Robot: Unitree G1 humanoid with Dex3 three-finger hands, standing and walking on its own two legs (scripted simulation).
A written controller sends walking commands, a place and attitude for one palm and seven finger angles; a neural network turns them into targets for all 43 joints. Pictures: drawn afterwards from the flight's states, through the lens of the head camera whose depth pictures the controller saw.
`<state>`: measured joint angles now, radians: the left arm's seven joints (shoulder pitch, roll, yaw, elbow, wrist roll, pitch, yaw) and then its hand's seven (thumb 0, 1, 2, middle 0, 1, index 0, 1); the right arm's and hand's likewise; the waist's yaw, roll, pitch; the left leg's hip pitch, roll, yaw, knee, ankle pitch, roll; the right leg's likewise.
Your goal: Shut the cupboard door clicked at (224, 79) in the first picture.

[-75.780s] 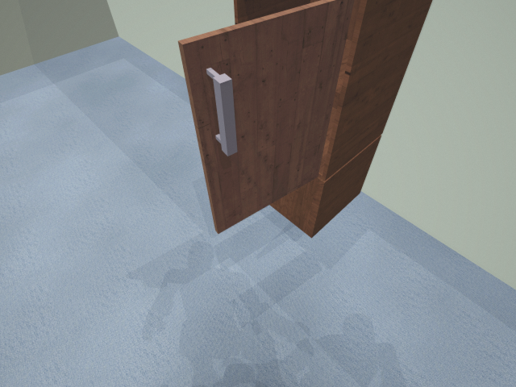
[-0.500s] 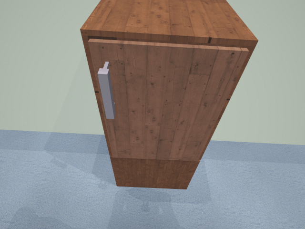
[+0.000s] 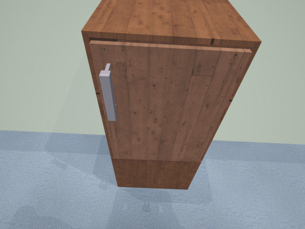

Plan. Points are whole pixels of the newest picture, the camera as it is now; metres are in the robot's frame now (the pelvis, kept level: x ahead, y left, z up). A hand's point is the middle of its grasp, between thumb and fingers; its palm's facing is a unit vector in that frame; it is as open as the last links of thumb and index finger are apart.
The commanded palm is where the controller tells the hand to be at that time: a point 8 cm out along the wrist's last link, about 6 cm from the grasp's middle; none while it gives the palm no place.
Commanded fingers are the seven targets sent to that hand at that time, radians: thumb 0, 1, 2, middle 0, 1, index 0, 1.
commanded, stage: raise the hand and make a fist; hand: left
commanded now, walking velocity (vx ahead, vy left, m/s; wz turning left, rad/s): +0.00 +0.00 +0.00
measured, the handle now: (110, 93) +0.46 +0.16 +0.10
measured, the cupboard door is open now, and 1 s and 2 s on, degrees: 0 0 0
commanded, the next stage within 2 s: bring the fist close to the handle in 1.98 s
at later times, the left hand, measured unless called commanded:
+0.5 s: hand (96, 224) +0.15 +0.15 -0.05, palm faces +0.10 -0.99 +0.03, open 6.1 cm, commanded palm +0.13 +0.21 -0.02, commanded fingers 0.00 0.90 0.90 -0.60 -0.74 -0.60 -0.74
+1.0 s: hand (88, 188) +0.21 +0.17 +0.03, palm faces +0.07 -1.00 -0.04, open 3.8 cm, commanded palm +0.17 +0.22 +0.04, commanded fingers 0.00 0.90 0.90 -1.06 -1.24 -1.06 -1.24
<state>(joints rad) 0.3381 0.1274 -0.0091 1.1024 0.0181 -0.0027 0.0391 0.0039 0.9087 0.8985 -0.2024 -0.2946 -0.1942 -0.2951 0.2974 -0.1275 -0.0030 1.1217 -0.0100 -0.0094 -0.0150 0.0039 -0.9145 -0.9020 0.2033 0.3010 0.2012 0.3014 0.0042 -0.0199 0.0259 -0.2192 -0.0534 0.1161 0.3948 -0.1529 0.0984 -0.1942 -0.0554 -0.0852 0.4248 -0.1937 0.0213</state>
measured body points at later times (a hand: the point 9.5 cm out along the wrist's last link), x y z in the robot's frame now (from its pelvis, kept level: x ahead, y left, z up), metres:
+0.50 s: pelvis -0.01 -0.03 -0.08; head +0.01 -0.01 +0.37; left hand +0.14 +0.21 -0.05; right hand +0.24 -0.26 -0.09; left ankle +0.05 +0.05 -0.74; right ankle +0.03 -0.12 -0.74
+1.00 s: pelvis +0.03 -0.03 -0.06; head +0.06 -0.03 +0.39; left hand +0.20 +0.22 +0.03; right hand +0.20 -0.26 -0.13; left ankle +0.05 +0.05 -0.74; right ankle +0.03 -0.12 -0.74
